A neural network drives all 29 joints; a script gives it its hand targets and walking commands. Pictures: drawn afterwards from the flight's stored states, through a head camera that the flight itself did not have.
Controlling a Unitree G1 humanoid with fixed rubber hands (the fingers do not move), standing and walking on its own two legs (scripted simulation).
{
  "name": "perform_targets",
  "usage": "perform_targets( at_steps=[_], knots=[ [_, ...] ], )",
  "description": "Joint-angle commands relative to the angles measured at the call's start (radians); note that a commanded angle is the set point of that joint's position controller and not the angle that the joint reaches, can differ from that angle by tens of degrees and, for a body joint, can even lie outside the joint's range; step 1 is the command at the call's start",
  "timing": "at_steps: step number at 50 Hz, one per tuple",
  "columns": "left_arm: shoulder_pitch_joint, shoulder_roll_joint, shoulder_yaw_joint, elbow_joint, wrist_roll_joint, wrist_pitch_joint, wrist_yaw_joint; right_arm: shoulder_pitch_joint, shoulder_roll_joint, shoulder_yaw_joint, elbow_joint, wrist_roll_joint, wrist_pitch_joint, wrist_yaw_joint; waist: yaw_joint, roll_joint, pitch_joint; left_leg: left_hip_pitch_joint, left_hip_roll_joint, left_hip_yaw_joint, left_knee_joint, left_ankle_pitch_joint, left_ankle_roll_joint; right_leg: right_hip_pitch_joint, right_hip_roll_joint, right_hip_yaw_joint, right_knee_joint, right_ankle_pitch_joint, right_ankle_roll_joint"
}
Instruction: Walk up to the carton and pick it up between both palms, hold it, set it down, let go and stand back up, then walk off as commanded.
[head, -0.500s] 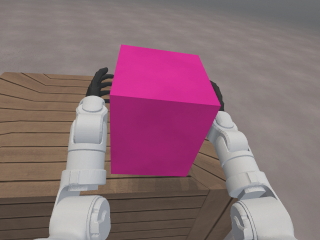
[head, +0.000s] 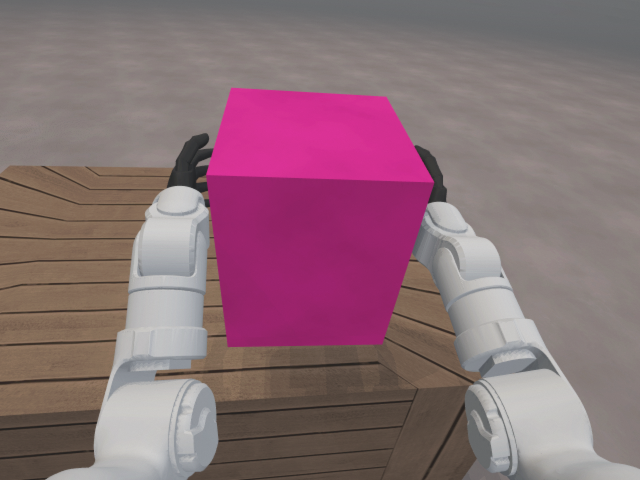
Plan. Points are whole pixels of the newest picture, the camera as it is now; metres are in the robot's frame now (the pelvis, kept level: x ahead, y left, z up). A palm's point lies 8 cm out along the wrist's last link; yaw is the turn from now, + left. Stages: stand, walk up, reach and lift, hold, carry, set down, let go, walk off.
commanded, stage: reach and lift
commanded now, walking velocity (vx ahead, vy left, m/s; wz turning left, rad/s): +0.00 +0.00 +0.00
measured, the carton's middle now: (308, 219) +0.39 +0.00 +0.20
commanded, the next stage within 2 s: hold in 0.36 s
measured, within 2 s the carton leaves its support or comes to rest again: neither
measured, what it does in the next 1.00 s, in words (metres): stands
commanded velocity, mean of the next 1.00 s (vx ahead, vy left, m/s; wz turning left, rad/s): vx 0.00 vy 0.00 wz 0.00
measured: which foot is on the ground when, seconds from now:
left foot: down 0.00-1.00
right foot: down 0.00-1.00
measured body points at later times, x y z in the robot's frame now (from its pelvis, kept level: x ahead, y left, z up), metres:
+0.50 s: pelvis +0.00 +0.00 +0.00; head -0.07 +0.02 +0.44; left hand +0.39 +0.15 +0.26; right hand +0.39 -0.14 +0.26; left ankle +0.04 +0.12 -0.75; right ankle +0.00 -0.12 -0.75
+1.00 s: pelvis -0.01 +0.00 +0.00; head -0.09 +0.02 +0.44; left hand +0.38 +0.15 +0.27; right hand +0.38 -0.14 +0.27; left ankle +0.04 +0.12 -0.75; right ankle +0.00 -0.12 -0.75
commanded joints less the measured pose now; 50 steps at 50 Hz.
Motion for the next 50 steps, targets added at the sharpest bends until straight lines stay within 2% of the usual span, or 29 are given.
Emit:
perform_targets(
  at_steps=[1, 2, 4, 5, 7, 8, 9, 10, 12, 13, 17, 18, 19, 20, 23, 28, 30, 32, 34, 36, 37, 38, 40, 42, 43, 44, 46, 48, 50],
  knots=[
    [-0.816, -0.588, -0.438, -0.117, -0.179, -0.081, -0.145, -1.006, 0.648, 0.34, -0.356, 0.118, -0.016, 0.09, 0.003, 0.071, -0.467, 0.211, -0.062, 0.03, -0.02, 0.231, 0.014, -0.04, 0.046, -0.019, -0.055, 0.189, 0.072],
    [-0.801, -0.572, -0.417, -0.101, -0.181, -0.077, -0.149, -1.009, 0.665, 0.351, -0.349, 0.115, -0.004, 0.091, 0.031, 0.029, -0.445, 0.202, -0.058, 0.03, -0.027, 0.224, 0.02, -0.043, 0.049, -0.021, -0.057, 0.184, 0.079],
    [-0.821, -0.587, -0.438, -0.162, -0.192, -0.082, -0.142, -0.952, 0.671, 0.366, -0.343, 0.136, 0.005, 0.086, 0.009, 0.052, -0.506, 0.207, -0.064, 0.023, -0.01, 0.262, 0.01, -0.015, 0.05, -0.007, -0.033, 0.254, 0.077],
    [-0.787, -0.571, -0.414, -0.132, -0.169, -0.072, -0.141, -0.988, 0.657, 0.386, -0.357, 0.147, 0.012, 0.084, 0.028, 0.044, -0.511, 0.221, -0.067, 0.029, -0.02, 0.251, 0.017, -0.014, 0.049, -0.01, -0.045, 0.235, 0.077],
    [-0.749, -0.58, -0.399, -0.068, -0.153, -0.055, -0.156, -0.922, 0.633, 0.339, -0.282, 0.121, 0.036, 0.08, -0.007, 0.052, -0.384, 0.17, -0.063, 0.031, -0.039, 0.221, 0.006, -0.023, 0.046, -0.007, -0.054, 0.227, 0.074],
    [-0.716, -0.594, -0.411, -0.124, -0.16, -0.048, -0.163, -0.941, 0.657, 0.377, -0.368, 0.156, 0.023, 0.076, 0.021, 0.038, -0.497, 0.22, -0.062, 0.028, -0.008, 0.32, 0.003, 0.037, 0.059, -0.015, -0.03, 0.312, 0.077],
    [-0.726, -0.596, -0.437, -0.171, -0.174, -0.037, -0.166, -0.905, 0.633, 0.369, -0.364, 0.167, 0.038, 0.064, -0.018, 0.051, -0.492, 0.227, -0.066, 0.025, 0.003, 0.351, -0.011, 0.056, 0.06, -0.008, -0.028, 0.376, 0.08],
    [-0.741, -0.594, -0.414, -0.139, -0.157, -0.036, -0.16, -0.937, 0.606, 0.365, -0.338, 0.17, 0.044, 0.07, 0.005, 0.088, -0.467, 0.236, -0.059, 0.024, -0.017, 0.325, -0.016, 0.017, 0.064, -0.017, -0.038, 0.286, 0.072],
    [-0.757, -0.564, -0.394, -0.055, -0.161, -0.024, -0.174, -0.984, 0.601, 0.333, -0.36, 0.144, 0.054, 0.064, -0.017, 0.036, -0.388, 0.182, -0.067, 0.028, -0.026, 0.218, 0.01, -0.026, 0.046, -0.016, -0.068, 0.222, 0.081],
    [-0.778, -0.557, -0.393, -0.113, -0.173, -0.032, -0.175, -1.011, 0.657, 0.363, -0.392, 0.168, 0.047, 0.064, 0.015, 0.021, -0.456, 0.178, -0.069, 0.021, -0.012, 0.234, 0.022, 0.004, 0.052, -0.009, -0.053, 0.248, 0.08],
    [-0.886, -0.612, -0.489, -0.25, -0.221, -0.051, -0.146, -0.955, 0.646, 0.341, -0.34, 0.174, 0.067, 0.073, -0.022, 0.14, -0.504, 0.231, -0.046, 0.013, -0.006, 0.364, -0.047, -0.025, 0.079, -0.018, -0.038, 0.246, 0.057],
    [-0.876, -0.573, -0.447, -0.199, -0.217, -0.046, -0.149, -0.949, 0.637, 0.333, -0.333, 0.168, 0.074, 0.07, -0.018, 0.108, -0.465, 0.21, -0.062, 0.024, -0.008, 0.31, -0.027, -0.049, 0.068, -0.014, -0.048, 0.247, 0.069],
    [-0.853, -0.609, -0.46, -0.175, -0.201, -0.035, -0.151, -0.945, 0.62, 0.321, -0.305, 0.153, 0.081, 0.072, -0.029, 0.139, -0.422, 0.208, -0.06, 0.024, -0.028, 0.269, -0.033, -0.048, 0.06, -0.01, -0.058, 0.22, 0.065],
    [-0.825, -0.575, -0.43, -0.145, -0.196, -0.032, -0.154, -0.976, 0.629, 0.332, -0.323, 0.164, 0.083, 0.072, -0.011, 0.065, -0.442, 0.201, -0.053, 0.015, -0.029, 0.267, -0.011, -0.024, 0.065, -0.014, -0.056, 0.221, 0.067],
    [-0.837, -0.586, -0.421, -0.135, -0.193, -0.019, -0.166, -0.933, 0.606, 0.301, -0.247, 0.153, 0.1, 0.078, -0.022, 0.085, -0.38, 0.165, -0.039, 0.016, -0.046, 0.208, -0.028, -0.055, 0.068, -0.004, -0.059, 0.156, 0.052],
    [-0.836, -0.594, -0.452, -0.193, -0.216, -0.008, -0.157, -0.988, 0.604, 0.322, -0.338, 0.186, 0.101, 0.07, -0.035, 0.119, -0.5, 0.223, -0.056, 0.014, -0.019, 0.333, -0.036, -0.003, 0.068, -0.012, -0.042, 0.297, 0.065],
    [-0.827, -0.571, -0.384, -0.129, -0.178, -0.005, -0.163, -1.023, 0.627, 0.328, -0.348, 0.188, 0.109, 0.066, -0.007, 0.057, -0.469, 0.188, -0.061, 0.02, -0.034, 0.244, -0.008, -0.009, 0.064, -0.008, -0.06, 0.216, 0.07],
    [-0.812, -0.565, -0.387, -0.149, -0.174, 0.004, -0.158, -0.973, 0.613, 0.325, -0.295, 0.188, 0.119, 0.071, 0.002, 0.092, -0.416, 0.155, -0.057, 0.018, -0.04, 0.227, -0.012, -0.033, 0.068, -0.009, -0.057, 0.177, 0.057],
    [-0.809, -0.567, -0.382, -0.141, -0.172, 0.01, -0.16, -1.031, 0.628, 0.353, -0.353, 0.213, 0.113, 0.076, 0.026, 0.057, -0.473, 0.166, -0.057, 0.021, -0.038, 0.241, -0.003, -0.005, 0.073, -0.006, -0.055, 0.189, 0.059],
    [-0.862, -0.588, -0.429, -0.233, -0.215, -0.002, -0.156, -1.026, 0.644, 0.359, -0.395, 0.226, 0.114, 0.072, 0.014, 0.091, -0.557, 0.202, -0.062, 0.025, -0.011, 0.288, -0.015, -0.005, 0.081, -0.01, -0.042, 0.228, 0.061],
    [-0.889, -0.561, -0.43, -0.244, -0.208, 0.002, -0.151, -0.968, 0.625, 0.338, -0.313, 0.223, 0.128, 0.07, -0.012, 0.111, -0.497, 0.199, -0.054, 0.015, -0.019, 0.295, -0.028, -0.005, 0.079, -0.006, -0.043, 0.237, 0.058],
    [-0.915, -0.563, -0.413, -0.225, -0.23, 0.0, -0.152, -1.005, 0.657, 0.347, -0.352, 0.22, 0.126, 0.073, 0.006, 0.076, -0.505, 0.166, -0.07, 0.025, -0.014, 0.271, -0.017, -0.012, 0.076, -0.008, -0.047, 0.227, 0.065],
    [-0.861, -0.571, -0.413, -0.176, -0.221, 0.015, -0.152, -1.013, 0.626, 0.313, -0.336, 0.203, 0.134, 0.074, -0.019, 0.076, -0.421, 0.141, -0.052, 0.013, -0.027, 0.222, -0.014, -0.052, 0.076, -0.004, -0.052, 0.183, 0.061],
    [-0.864, -0.536, -0.365, -0.107, -0.174, 0.028, -0.163, -0.982, 0.607, 0.284, -0.239, 0.165, 0.148, 0.078, -0.007, 0.053, -0.344, 0.106, -0.051, 0.022, -0.063, 0.128, -0.005, -0.058, 0.066, -0.013, -0.068, 0.074, 0.059],
    [-0.906, -0.552, -0.368, -0.104, -0.179, 0.026, -0.172, -1.008, 0.595, 0.257, -0.219, 0.164, 0.147, 0.088, -0.024, 0.093, -0.33, 0.086, -0.04, 0.021, -0.089, 0.064, -0.01, -0.083, 0.063, -0.005, -0.073, 0.02, 0.041],
    [-0.93, -0.53, -0.346, -0.07, -0.185, 0.021, -0.171, -1.037, 0.595, 0.249, -0.21, 0.145, 0.144, 0.098, 0.002, 0.059, -0.334, 0.049, -0.042, 0.022, -0.095, -0.02, -0.001, -0.096, 0.061, 0.0, -0.075, -0.059, 0.039],
    [-0.934, -0.602, -0.412, -0.091, -0.204, 0.015, -0.156, -1.059, 0.578, 0.227, -0.215, 0.162, 0.136, 0.106, -0.017, 0.153, -0.404, 0.076, -0.032, 0.019, -0.088, 0.045, -0.028, -0.095, 0.063, 0.009, -0.058, 0.014, 0.019],
    [-0.942, -0.615, -0.44, -0.13, -0.247, 0.002, -0.147, -1.153, 0.625, 0.284, -0.36, 0.194, 0.111, 0.102, -0.001, 0.086, -0.564, 0.138, -0.041, 0.01, -0.042, 0.181, -0.01, -0.026, 0.075, 0.0, -0.04, 0.142, 0.038],
    [-0.964, -0.568, -0.37, -0.099, -0.229, -0.002, -0.142, -1.099, 0.628, 0.282, -0.258, 0.184, 0.135, 0.097, -0.008, 0.059, -0.5, 0.122, -0.056, 0.017, -0.044, 0.15, -0.004, -0.047, 0.068, 0.001, -0.054, 0.105, 0.051]
  ],
)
